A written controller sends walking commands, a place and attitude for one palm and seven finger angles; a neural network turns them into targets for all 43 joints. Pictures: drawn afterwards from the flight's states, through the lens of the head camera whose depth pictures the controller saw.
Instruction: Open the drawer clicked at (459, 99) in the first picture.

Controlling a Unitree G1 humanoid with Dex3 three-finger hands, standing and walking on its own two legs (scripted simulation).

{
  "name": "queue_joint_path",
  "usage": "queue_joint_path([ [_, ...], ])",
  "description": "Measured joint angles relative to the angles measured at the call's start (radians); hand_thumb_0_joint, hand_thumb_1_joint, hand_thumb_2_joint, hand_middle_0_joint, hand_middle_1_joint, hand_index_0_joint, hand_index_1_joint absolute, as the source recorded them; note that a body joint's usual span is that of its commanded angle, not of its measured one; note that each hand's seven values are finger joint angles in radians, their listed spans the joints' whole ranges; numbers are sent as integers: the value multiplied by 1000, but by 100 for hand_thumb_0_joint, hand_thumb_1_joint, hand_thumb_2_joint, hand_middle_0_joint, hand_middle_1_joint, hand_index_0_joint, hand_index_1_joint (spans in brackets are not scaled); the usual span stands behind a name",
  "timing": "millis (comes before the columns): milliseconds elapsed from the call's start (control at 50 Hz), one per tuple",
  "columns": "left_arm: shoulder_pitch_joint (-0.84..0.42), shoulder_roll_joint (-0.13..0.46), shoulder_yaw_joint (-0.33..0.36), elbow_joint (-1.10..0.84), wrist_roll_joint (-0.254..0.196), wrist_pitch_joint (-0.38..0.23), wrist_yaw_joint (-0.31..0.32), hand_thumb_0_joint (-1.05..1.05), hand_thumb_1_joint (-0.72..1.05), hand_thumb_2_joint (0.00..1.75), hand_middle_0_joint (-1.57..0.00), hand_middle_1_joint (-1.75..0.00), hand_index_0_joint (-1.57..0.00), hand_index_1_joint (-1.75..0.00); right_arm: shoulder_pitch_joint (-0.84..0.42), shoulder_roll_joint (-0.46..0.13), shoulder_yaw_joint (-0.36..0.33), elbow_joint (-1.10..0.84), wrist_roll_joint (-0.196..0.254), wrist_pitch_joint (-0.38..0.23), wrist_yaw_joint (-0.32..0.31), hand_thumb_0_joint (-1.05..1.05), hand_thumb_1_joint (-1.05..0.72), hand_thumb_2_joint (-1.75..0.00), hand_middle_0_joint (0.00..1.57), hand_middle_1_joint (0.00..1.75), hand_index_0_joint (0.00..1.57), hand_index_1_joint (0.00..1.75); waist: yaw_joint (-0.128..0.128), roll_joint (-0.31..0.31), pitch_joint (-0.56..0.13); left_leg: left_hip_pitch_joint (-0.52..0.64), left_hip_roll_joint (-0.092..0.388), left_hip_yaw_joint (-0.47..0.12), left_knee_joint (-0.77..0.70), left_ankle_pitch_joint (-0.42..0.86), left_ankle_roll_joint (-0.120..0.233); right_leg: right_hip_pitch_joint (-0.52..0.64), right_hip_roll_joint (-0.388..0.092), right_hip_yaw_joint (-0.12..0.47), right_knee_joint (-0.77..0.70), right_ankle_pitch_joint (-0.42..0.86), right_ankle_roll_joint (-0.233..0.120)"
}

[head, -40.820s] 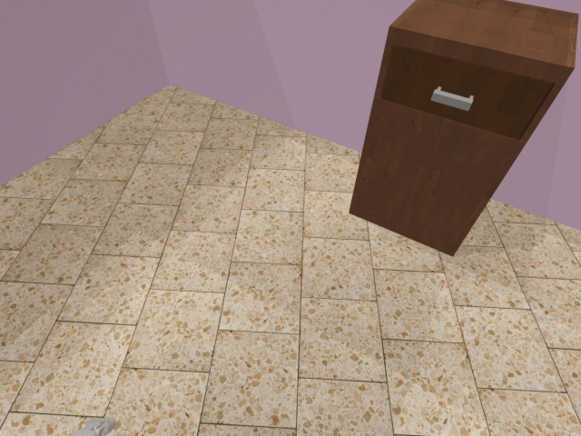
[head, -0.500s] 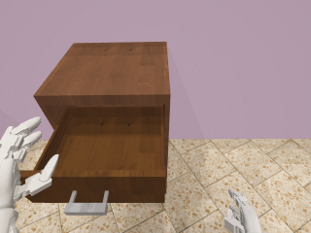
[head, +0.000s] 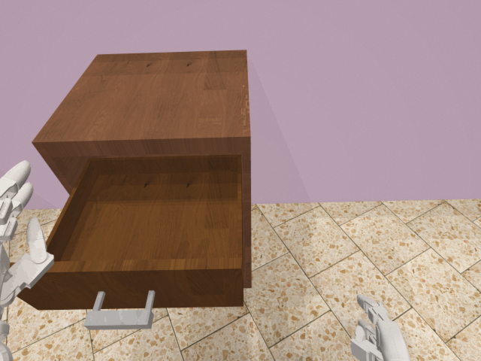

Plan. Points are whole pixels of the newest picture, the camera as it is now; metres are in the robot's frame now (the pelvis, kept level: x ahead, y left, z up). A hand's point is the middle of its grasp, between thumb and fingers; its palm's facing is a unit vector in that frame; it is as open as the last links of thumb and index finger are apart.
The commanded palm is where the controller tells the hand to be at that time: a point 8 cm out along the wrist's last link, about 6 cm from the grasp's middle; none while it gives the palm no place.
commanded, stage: step back with the hand held close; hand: left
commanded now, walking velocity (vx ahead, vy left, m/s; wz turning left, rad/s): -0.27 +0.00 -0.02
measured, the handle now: (122, 307) +0.22 +0.25 -0.07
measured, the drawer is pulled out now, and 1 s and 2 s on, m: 0.29 0.29 0.29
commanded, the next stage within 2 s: stop stepping back and stand still in 1.26 s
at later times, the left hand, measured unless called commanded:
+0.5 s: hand (15, 301) +0.15 +0.27 +0.15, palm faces +0.34 -0.82 -0.45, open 7.4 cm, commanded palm +0.09 +0.31 +0.18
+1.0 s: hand out of the picture +0.07 +0.27 +0.16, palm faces +0.35 -0.80 -0.49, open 7.4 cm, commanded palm +0.01 +0.30 +0.18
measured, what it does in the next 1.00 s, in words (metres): shifts its weight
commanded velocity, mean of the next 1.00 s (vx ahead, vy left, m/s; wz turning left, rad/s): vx -0.32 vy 0.00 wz -0.02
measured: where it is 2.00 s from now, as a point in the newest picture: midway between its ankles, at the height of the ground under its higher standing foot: outside the picture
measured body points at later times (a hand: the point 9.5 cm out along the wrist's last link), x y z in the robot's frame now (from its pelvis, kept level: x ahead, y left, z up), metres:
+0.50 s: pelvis -0.04 +0.03 -0.01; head -0.03 +0.05 +0.44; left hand +0.13 +0.31 +0.18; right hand +0.14 -0.20 -0.07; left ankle -0.02 +0.11 -0.74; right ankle -0.01 -0.05 -0.74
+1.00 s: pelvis -0.12 +0.02 -0.02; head -0.11 +0.05 +0.43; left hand +0.04 +0.31 +0.18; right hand +0.03 -0.23 -0.09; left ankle -0.05 +0.14 -0.74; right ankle -0.09 -0.08 -0.74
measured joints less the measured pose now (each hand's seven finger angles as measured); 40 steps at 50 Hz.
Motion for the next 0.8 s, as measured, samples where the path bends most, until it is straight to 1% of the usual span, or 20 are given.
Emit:
queue_joint_path([
  [60,33,-12,-5,-19,8,-15,-2,1,89,90,-21,-30,-21,-31,-3,-13,-15,-2,2,27,6,1,-90,-90,21,30,20,30,-18,-8,-5,-21,4,18,-8,-4,-2,-31,-3,-4,12,-2,3],
  [120,76,-13,-24,-37,16,-3,-5,1,89,90,-21,-30,-21,-31,-8,-20,-31,-4,3,55,2,1,-90,-90,21,30,20,30,-27,-24,-7,-35,-4,27,-15,6,1,-55,-13,2,27,-5,12],
  [200,111,16,-27,-65,17,17,-1,1,89,90,-22,-30,-21,-31,-12,-21,-44,-20,4,76,-9,1,-90,-90,20,30,20,30,-36,-45,-6,-59,-13,33,-6,13,8,-83,-22,5,46,-6,18],
  [280,122,47,-10,-106,17,27,18,1,89,90,-22,-30,-21,-31,-13,-12,-44,-38,-2,82,-18,1,-90,-90,20,30,20,30,-43,-66,-7,-88,-20,31,11,18,14,-110,-29,0,61,-2,25],
  [400,127,60,9,-158,25,33,44,1,89,90,-22,-30,-21,-31,-11,12,-25,-62,-21,71,-24,1,-90,-90,20,30,20,30,-45,-91,-19,-135,-30,36,40,29,24,-158,-39,-2,94,6,39],
  [440,127,59,13,-166,29,37,50,1,89,90,-22,-30,-21,-31,-10,23,-16,-69,-32,61,-26,1,-90,-90,20,30,20,30,-42,-100,-22,-146,-36,46,47,34,28,-181,-47,4,125,-2,52],
  [500,122,50,13,-169,34,50,57,1,89,90,-22,-30,-21,-31,-5,39,-5,-74,-51,39,-30,1,-90,-90,21,30,20,30,-34,-102,-26,-160,-39,61,61,38,33,-210,-59,16,199,-87,78],
  [540,117,42,11,-170,32,57,59,1,89,90,-21,-30,-21,-31,4,47,2,-70,-60,24,-30,1,-90,-90,21,30,21,30,-31,-96,-32,-171,-38,65,74,39,34,-198,-67,26,220,-118,85],
  [600,106,23,6,-170,27,61,58,1,89,90,-21,-30,-21,-31,6,53,15,-51,-62,13,-27,1,-90,-90,21,30,21,30,-23,-76,-23,-176,-17,71,91,40,27,-191,-65,4,200,-77,84],
  [660,93,20,4,-166,28,59,55,1,89,90,-21,-30,-21,-31,20,51,23,-45,-56,11,-25,1,-90,-90,21,30,21,30,-25,-66,-22,-193,-5,74,121,37,17,-198,-62,-12,197,-16,61],
  [680,85,20,3,-158,29,55,52,1,89,90,-21,-30,-21,-31,27,48,22,-43,-50,14,-23,1,-90,-90,21,30,21,30,-28,-62,-27,-206,0,73,140,14,15,-204,-59,-16,199,-14,51],
  [720,66,20,-4,-143,32,46,52,1,89,90,-21,-30,-21,-31,43,40,14,-33,-43,20,-18,1,-90,-89,21,30,21,30,-37,-64,-36,-239,2,66,194,-84,0,-215,-61,-27,194,-11,39],
  [760,52,21,-11,-134,29,30,52,1,89,90,-22,-30,-21,-31,53,32,5,-10,-35,29,-10,1,-90,-89,21,30,21,30,-49,-85,-36,-259,2,71,280,-129,-10,-215,-75,-34,185,0,36],
  [780,53,24,-11,-133,28,23,49,1,89,90,-22,-30,-21,-31,58,28,1,-1,-31,36,-8,1,-90,-89,21,30,21,30,-55,-99,-35,-252,8,80,295,-142,-12,-213,-84,-35,179,7,37],
  [800,58,28,-9,-133,27,16,46,1,89,90,-22,-30,-21,-31,64,23,0,4,-28,42,-7,1,-90,-89,21,30,21,30,-61,-112,-36,-232,17,88,273,-144,-14,-212,-92,-36,173,14,39],
])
